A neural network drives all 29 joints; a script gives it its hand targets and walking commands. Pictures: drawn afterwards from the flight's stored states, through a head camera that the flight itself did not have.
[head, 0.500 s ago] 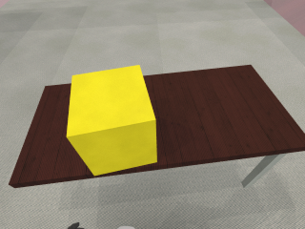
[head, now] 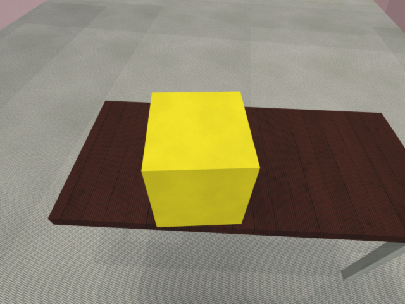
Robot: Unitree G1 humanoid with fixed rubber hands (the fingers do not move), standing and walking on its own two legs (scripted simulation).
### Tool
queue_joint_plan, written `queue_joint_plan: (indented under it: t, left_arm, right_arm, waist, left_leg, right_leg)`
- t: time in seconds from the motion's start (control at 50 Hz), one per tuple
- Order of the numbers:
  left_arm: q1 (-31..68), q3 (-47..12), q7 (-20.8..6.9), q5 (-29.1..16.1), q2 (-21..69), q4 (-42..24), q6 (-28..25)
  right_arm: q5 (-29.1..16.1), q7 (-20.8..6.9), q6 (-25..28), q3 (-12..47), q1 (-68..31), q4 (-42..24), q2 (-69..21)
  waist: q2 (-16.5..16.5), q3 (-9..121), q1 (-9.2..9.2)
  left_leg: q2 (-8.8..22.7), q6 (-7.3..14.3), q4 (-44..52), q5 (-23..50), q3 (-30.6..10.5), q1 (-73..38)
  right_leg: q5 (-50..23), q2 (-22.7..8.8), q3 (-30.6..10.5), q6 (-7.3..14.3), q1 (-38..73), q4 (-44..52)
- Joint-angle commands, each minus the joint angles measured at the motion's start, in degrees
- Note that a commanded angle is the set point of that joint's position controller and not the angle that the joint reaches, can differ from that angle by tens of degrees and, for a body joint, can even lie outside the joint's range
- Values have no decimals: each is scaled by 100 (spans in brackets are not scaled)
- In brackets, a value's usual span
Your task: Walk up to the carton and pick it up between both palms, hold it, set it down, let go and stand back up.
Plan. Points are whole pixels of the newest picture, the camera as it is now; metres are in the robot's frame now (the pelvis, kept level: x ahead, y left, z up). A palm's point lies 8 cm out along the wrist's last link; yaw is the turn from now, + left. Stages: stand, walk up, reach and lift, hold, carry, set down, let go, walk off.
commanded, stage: walk up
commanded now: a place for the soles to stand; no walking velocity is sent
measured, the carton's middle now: (198, 160) +0.50 +0.02 -0.06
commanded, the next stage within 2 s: none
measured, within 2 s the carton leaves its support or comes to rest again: neither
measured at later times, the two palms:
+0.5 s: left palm out of the picture +0.05 +0.26 -0.13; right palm out of the picture +0.06 -0.27 -0.12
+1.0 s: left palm out of the picture +0.01 +0.28 -0.14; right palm out of the picture +0.12 -0.25 -0.12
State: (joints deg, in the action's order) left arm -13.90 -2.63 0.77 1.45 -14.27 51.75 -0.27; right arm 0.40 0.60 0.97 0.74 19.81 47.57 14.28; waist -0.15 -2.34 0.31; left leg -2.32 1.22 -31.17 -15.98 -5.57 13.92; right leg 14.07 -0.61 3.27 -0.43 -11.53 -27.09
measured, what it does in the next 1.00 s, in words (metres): stands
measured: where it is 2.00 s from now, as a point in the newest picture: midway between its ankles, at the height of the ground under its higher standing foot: outside the picture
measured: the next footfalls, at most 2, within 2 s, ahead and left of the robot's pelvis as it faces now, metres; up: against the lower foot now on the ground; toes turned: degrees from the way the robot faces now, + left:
left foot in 1.52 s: +0.12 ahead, +0.16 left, +0.00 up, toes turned +10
right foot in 1.88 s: +0.16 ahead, -0.10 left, +0.00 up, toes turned -3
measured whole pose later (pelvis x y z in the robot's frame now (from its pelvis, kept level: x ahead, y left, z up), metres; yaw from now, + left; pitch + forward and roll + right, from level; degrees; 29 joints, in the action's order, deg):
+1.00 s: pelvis +0.01 +0.00 -0.01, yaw +11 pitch +0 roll -3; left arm -13.6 -1.7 0.6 1.6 -18.1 53.1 2.7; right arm 1.2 1.9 0.7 0.9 18.3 47.0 15.8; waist -0.6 -1.5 -0.6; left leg -5.2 1.2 -40.8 -20.4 -12.5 18.9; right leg 21.2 -3.4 13.9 -0.2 -11.0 -33.3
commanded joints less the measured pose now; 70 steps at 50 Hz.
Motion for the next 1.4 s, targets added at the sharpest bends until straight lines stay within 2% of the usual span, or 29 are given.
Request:
queue_joint_plan:
  t: [0.0,0.02,0.06,0.28,0.36,0.38,0.42,0.46,0.54,0.62,0.66,0.72,0.9,0.92,0.96,0.98,1.02,1.04,1.08,1.12,1.14,1.18,1.24,1.26,1.28,1.3,1.32,1.34,1.38]
  left_arm:
    - [185,124,-17,16,-712,-249,32]
    - [218,132,-25,26,-738,-232,26]
    - [-32,86,-8,-8,-612,-176,-15]
    - [44,131,-5,-36,-792,-41,17]
    - [116,155,16,-10,-909,-61,88]
    - [146,170,8,-15,-903,-26,101]
    - [100,140,3,5,-874,-8,103]
    - [110,140,1,6,-870,-7,133]
    - [114,131,8,-33,-854,10,175]
    - [132,142,-11,-25,-852,-24,181]
    - [-54,155,-15,-47,-891,21,167]
    - [-41,174,6,-52,-949,-31,163]
    - [2,275,11,34,-1245,-91,236]
    - [1,272,14,36,-1175,-111,252]
    - [169,251,-32,15,-991,-136,286]
    - [243,213,-24,2,-907,-149,308]
    - [-6,155,-78,-88,-739,-156,361]
    - [-43,117,-80,-79,-701,-165,348]
    - [-333,81,-75,-121,-606,-44,269]
    - [-494,113,-35,-102,-773,125,164]
    - [-541,113,11,-74,-832,163,109]
    - [-352,107,18,-35,-974,175,90]
    - [-61,73,-12,7,-918,201,110]
    - [-407,178,-44,92,-1018,235,60]
    - [-645,226,-24,66,-1119,322,78]
    - [-981,241,7,52,-1219,447,76]
    - [-933,273,35,34,-1247,462,71]
    - [-847,280,36,33,-1264,466,36]
    - [-916,268,-9,32,-1151,544,-60]
  right_arm:
    - [68,40,1,-60,513,-82,552]
    - [54,20,22,-90,477,-37,688]
    - [59,11,34,-110,394,-55,721]
    - [11,50,90,-60,270,21,690]
    - [31,87,59,-46,402,111,700]
    - [22,84,74,-42,422,105,682]
    - [42,105,72,-87,420,98,778]
    - [34,100,67,-71,339,44,772]
    - [28,114,86,-112,335,54,875]
    - [34,130,66,-119,273,-14,878]
    - [6,122,76,-104,152,-82,859]
    - [24,143,106,-119,204,-158,845]
    - [40,146,16,-160,297,-253,738]
    - [80,161,14,-174,298,-248,811]
    - [125,140,24,-150,260,-293,817]
    - [116,139,31,-147,289,-299,841]
    - [75,176,92,-160,318,-273,934]
    - [26,205,77,-169,291,-294,982]
    - [-5,209,50,-126,27,-279,907]
    - [6,199,62,-66,-153,-278,725]
    - [22,177,100,-21,-127,-235,637]
    - [48,138,97,-12,127,-123,600]
    - [24,146,52,6,183,-22,650]
    - [140,78,79,-68,270,40,788]
    - [164,42,77,-62,94,17,739]
    - [192,13,50,-69,-126,-41,698]
    - [230,-2,45,-25,-253,-131,663]
    - [241,-11,80,-9,-274,-155,614]
    - [270,-74,187,-30,-295,-192,591]
  waist:
    - [296,-197,116]
    - [293,-356,129]
    - [-162,-403,-9]
    - [-68,86,-40]
    - [-30,-10,-7]
    - [132,138,24]
    - [-87,49,-7]
    - [40,11,-6]
    - [-288,-80,-114]
    - [-320,-99,-125]
    - [-241,252,-199]
    - [-392,486,-135]
    - [419,41,-2]
    - [125,-43,24]
    - [22,-162,48]
    - [-256,-298,62]
    - [-786,-133,-36]
    - [-811,-156,-93]
    - [-890,235,-277]
    - [-774,554,-354]
    - [-635,728,-316]
    - [-380,814,-111]
    - [222,145,24]
    - [248,349,-56]
    - [460,-222,-174]
    - [693,-588,-337]
    - [752,-1068,-337]
    - [831,-1246,-337]
    - [380,-1265,-314]
  left_leg:
    - [415,179,425,484,-399,29]
    - [518,217,542,669,-601,267]
    - [571,276,655,796,-750,409]
    - [406,227,237,1512,-769,556]
    - [316,172,72,1184,-697,693]
    - [350,196,77,1292,-729,635]
    - [367,170,39,1540,-845,606]
    - [396,227,107,1337,-953,818]
    - [391,266,154,1478,-1256,1071]
    - [421,300,307,1124,-1473,1246]
    - [405,282,151,1490,-1562,1136]
    - [317,242,-140,1886,-1310,1014]
    - [128,61,-984,1033,-609,1293]
    - [205,82,-727,1058,-682,1217]
    - [273,211,-333,1159,-937,917]
    - [443,273,76,1253,-1474,1027]
    - [824,628,869,1276,-2985,960]
    - [847,735,1055,1177,-3173,1005]
    - [820,697,936,1334,-2860,718]
    - [550,340,640,2100,-2008,391]
    - [448,256,363,2662,-1667,303]
    - [323,138,209,2439,-1345,389]
    - [276,152,276,1693,-1165,454]
    - [137,240,214,47,-1101,770]
    - [-41,159,-66,-900,-848,1501]
    - [-159,37,-508,-905,-496,1940]
    - [8,-38,-680,-881,-244,2310]
    - [124,-70,-818,-971,-185,2128]
    - [324,-8,-669,-693,-22,1756]
  right_leg:
    - [690,-689,-626,385,-315,747]
    - [541,-542,-373,301,-237,596]
    - [403,-519,-377,273,-69,495]
    - [-268,-704,-156,380,616,448]
    - [253,-843,-191,497,480,542]
    - [106,-808,-106,477,639,476]
    - [-171,-829,-25,478,577,359]
    - [144,-757,89,415,606,308]
    - [155,-714,111,403,693,122]
    - [548,-641,125,404,702,90]
    - [206,-596,117,390,909,42]
    - [-111,-760,116,479,987,-35]
    - [-397,-1488,49,863,677,340]
    - [-85,-1442,132,821,529,260]
    - [642,-1070,332,625,130,53]
    - [818,-730,491,477,115,-276]
    - [1116,-199,181,193,125,-721]
    - [1226,-160,33,153,179,-562]
    - [912,-212,-59,208,434,-227]
    - [94,-448,-119,248,816,184]
    - [-499,-572,-195,276,1033,281]
    - [-777,-679,-246,364,1155,372]
    - [-293,-775,-205,453,606,593]
    - [1352,-711,-380,560,979,686]
    - [2331,-996,-877,668,985,1132]
    - [2973,-1514,-1407,889,983,1617]
    - [3223,-1969,-1784,1059,795,1948]
    - [3197,-2117,-1947,1186,456,2077]
    - [2455,-2059,-1792,1202,189,1902]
